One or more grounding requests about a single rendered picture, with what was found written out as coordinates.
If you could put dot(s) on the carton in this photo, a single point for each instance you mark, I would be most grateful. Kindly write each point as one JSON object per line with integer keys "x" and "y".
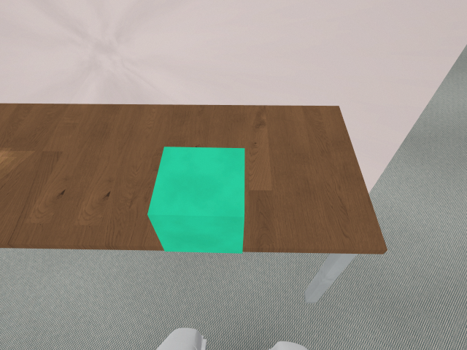
{"x": 198, "y": 200}

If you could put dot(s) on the left robot thigh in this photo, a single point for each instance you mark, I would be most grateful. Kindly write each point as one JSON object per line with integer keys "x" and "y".
{"x": 184, "y": 339}

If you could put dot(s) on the table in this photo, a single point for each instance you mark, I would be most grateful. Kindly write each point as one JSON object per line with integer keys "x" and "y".
{"x": 81, "y": 176}

